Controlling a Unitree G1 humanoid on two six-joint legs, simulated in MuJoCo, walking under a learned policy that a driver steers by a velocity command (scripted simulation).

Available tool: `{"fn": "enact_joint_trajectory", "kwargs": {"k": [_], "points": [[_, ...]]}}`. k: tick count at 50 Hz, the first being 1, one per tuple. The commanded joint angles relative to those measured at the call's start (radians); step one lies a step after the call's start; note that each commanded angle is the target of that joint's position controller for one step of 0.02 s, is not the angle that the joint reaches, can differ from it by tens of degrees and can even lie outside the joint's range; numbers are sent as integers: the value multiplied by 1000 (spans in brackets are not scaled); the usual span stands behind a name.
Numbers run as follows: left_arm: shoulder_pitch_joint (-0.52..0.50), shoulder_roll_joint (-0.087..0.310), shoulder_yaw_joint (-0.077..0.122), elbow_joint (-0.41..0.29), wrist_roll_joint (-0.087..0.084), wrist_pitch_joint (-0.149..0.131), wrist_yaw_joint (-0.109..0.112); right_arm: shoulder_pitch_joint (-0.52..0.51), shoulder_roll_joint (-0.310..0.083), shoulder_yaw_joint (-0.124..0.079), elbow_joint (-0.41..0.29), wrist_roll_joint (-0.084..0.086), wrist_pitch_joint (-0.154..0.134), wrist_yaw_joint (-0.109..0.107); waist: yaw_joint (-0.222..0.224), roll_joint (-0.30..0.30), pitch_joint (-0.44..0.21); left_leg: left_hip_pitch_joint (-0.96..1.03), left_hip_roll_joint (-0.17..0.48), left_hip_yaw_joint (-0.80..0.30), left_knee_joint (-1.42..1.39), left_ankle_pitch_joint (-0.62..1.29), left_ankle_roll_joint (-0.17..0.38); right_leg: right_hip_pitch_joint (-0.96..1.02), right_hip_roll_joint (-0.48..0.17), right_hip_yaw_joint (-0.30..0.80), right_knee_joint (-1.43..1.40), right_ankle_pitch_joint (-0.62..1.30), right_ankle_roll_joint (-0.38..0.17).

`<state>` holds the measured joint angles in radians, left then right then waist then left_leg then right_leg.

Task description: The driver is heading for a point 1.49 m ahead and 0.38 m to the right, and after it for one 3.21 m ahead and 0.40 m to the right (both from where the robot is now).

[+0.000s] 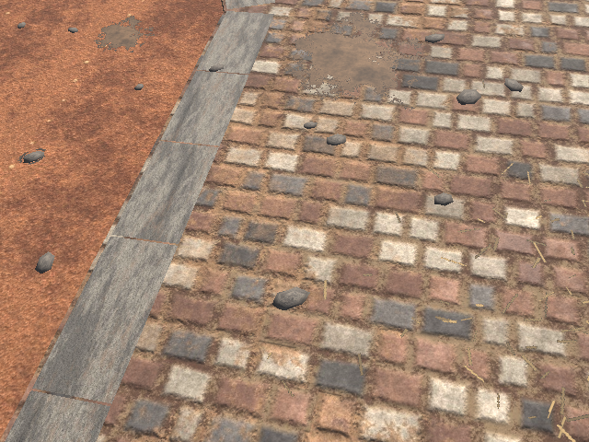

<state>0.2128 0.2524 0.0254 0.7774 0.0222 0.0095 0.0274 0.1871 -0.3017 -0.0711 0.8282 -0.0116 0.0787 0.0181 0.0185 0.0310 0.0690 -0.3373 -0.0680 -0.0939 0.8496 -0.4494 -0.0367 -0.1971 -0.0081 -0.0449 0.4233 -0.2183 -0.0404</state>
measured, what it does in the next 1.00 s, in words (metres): steps on the spot, turning right: left foot, then right foot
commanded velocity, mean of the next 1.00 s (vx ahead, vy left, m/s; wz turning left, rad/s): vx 0.00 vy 0.00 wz -0.35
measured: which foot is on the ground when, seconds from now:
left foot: up 0.00-0.08, down 0.10-0.52, up 0.54-1.00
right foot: down 0.00-0.24, up 0.26-0.50, down 0.52-1.00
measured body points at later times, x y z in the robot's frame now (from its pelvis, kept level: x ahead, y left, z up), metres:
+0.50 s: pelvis -0.02 +0.00 -0.02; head +0.01 -0.03 +0.43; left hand +0.10 +0.26 -0.13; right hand +0.05 -0.29 -0.15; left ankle -0.02 +0.12 -0.75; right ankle -0.03 -0.08 -0.74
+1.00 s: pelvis -0.01 -0.03 +0.00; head +0.01 -0.06 +0.45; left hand +0.18 +0.20 -0.11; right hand -0.01 -0.34 -0.13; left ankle +0.07 +0.11 -0.69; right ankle -0.03 -0.09 -0.75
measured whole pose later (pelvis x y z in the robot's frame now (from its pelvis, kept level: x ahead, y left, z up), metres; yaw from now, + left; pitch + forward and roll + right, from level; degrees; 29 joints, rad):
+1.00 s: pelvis -0.01 -0.03 +0.00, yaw -27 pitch +1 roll +2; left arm 0.26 0.29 0.07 0.79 0.02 0.04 0.01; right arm 0.11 -0.31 -0.05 0.81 -0.02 0.05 -0.03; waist 0.03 0.01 0.07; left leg -0.46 -0.02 -0.08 0.87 -0.36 -0.05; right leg -0.22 0.16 0.20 0.40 -0.17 -0.10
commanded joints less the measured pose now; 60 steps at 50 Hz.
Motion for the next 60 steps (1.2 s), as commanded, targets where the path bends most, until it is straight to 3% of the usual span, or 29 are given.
{"fn": "enact_joint_trajectory", "kwargs": {"k": [1,4,5,6,7,8,10,11,13,16,18,21,24,25,26,27,28,30,31,33,35,40,48,53,55,57,58,59,60], "points": [[11,176,43,-27,6,-5,-10,-5,-49,5,-47,8,-10,-9,14,-221,-89,52,-1,79,-183,-16,17,89,-218,192,-74,388,-178],[10,174,41,1,-5,8,-17,60,-37,19,-11,3,-30,-21,-39,-170,-89,245,19,94,-553,269,54,14,-198,171,-1,423,-114],[39,133,27,8,-7,2,-21,53,-62,21,-8,-14,-44,-30,-23,-102,-112,376,108,-21,-626,348,73,-79,-174,169,16,305,-53],[78,52,3,-7,-14,-6,-31,42,-121,21,-13,-27,-58,-40,15,100,-146,451,321,-253,-639,482,126,-183,-84,91,86,18,3],[63,58,2,20,-21,9,-20,-13,-91,32,2,-11,-65,-43,7,142,-92,179,370,-193,-593,551,207,-2,-49,64,57,-200,12],[41,90,8,27,-19,17,-18,-78,-57,44,-8,-12,-72,-40,32,100,-51,161,306,-140,-590,474,189,21,-40,72,35,-135,11],[-5,127,20,31,-15,13,-23,-71,-102,30,7,-12,-73,-55,9,115,-22,193,228,-76,-576,364,137,-20,-14,69,20,20,15],[-1,144,25,33,-10,12,-28,-44,-123,23,17,-4,-73,-64,-1,126,-29,211,227,-65,-565,381,137,-44,-11,70,44,52,16],[31,130,23,43,-10,8,-30,-5,-138,7,28,3,-64,-66,-16,116,-33,235,257,-58,-541,408,169,-109,4,53,130,10,15],[34,105,31,42,-7,23,-27,-9,-111,4,14,-6,-54,-70,-32,121,-8,178,361,-94,-546,476,262,-190,17,31,383,-272,2],[31,91,37,35,-9,38,-29,-12,-105,4,7,-14,-55,-69,-28,66,6,180,414,-84,-536,636,312,-251,-11,42,519,-362,-1],[46,82,37,28,-13,39,-40,-73,-112,0,-9,-19,-58,-62,-6,77,-39,208,357,15,-479,683,247,-182,-19,18,398,-273,4],[68,89,45,17,-19,35,-52,-84,-138,-11,-10,-11,-52,-53,6,93,-84,206,336,70,-381,631,195,-67,16,-34,206,-161,-5],[91,89,47,20,-15,28,-51,-81,-138,-13,-7,-7,-48,-50,26,54,-92,161,311,108,-301,524,151,10,33,-29,77,-40,-15],[94,152,63,10,1,14,-43,-36,-113,-10,-3,-10,-48,-43,25,-127,-87,58,231,186,-100,292,84,76,-61,178,-98,57,-43],[106,319,99,-19,-2,4,-42,-65,-35,12,-69,-12,-41,-45,14,-367,-74,-226,29,228,92,-189,13,141,-357,614,-170,396,-179],[188,300,100,10,-9,5,-43,-95,-66,10,-66,-15,-30,-57,53,-241,-123,-191,43,69,238,-225,28,117,-377,627,-160,436,-270],[76,205,80,-7,-14,16,-29,-86,-81,5,-42,2,-33,-52,-3,-100,-28,-223,94,40,270,-45,39,62,-255,440,-139,292,-229],[23,184,74,-26,-18,20,-23,-84,-90,2,-37,-6,-41,-47,-17,-107,-31,-229,103,38,240,21,39,84,-203,397,-140,268,-187],[26,168,69,-32,-23,20,-22,-46,-95,0,-21,-20,-42,-34,-17,-111,-90,-203,87,50,253,80,21,130,-166,353,-121,406,-173],[62,185,75,-25,-27,14,-25,-41,-84,2,-26,-12,-38,-30,-10,-87,-111,-217,82,46,239,98,6,171,-164,356,-111,447,-168],[90,197,80,-23,-19,18,-18,-75,-90,1,-49,-11,-29,-38,14,-126,-83,-264,78,31,150,113,-17,174,-146,418,-124,313,-157],[87,215,86,-37,-6,21,-16,-98,-102,3,-79,-6,-40,-48,20,-127,-90,-232,56,7,38,85,-11,131,-135,535,-102,253,-179],[68,199,74,-33,4,24,-17,-87,-97,15,-89,3,-49,-49,20,-133,-108,-100,42,25,-59,61,16,80,-126,543,-70,366,-176],[39,176,60,-27,7,26,-14,-48,-89,22,-76,8,-52,-49,6,-134,-121,-2,45,41,-155,59,33,57,-123,519,-59,403,-160],[9,134,34,-10,1,27,-6,8,-50,36,-48,7,-55,-50,-30,-118,-121,175,52,54,-397,185,53,-2,-94,482,-47,352,-116],[26,106,17,8,-2,25,-3,14,-27,48,-38,0,-61,-53,-34,-92,-114,281,75,11,-569,315,63,-47,-71,462,-55,244,-68],[84,81,8,23,5,17,-5,-17,-77,45,-41,-16,-71,-60,13,33,-109,332,205,-168,-624,346,86,-84,-15,380,15,66,-21],[150,110,16,34,2,15,-6,-58,-147,42,-66,-16,-74,-57,59,109,-114,317,338,-328,-615,413,157,-128,83,257,52,-163,1]]}}
Next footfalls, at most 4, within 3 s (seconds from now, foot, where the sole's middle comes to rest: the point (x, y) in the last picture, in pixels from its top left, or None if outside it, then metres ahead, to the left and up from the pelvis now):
0.10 left None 0.02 0.12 -0.78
0.52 right None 0.01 -0.09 -0.78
1.18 left None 0.11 0.06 -0.78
1.56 right None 0.09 -0.16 -0.78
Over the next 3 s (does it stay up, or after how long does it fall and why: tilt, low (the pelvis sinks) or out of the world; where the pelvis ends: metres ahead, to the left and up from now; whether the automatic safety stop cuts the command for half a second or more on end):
stays up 0.85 -0.14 -0.01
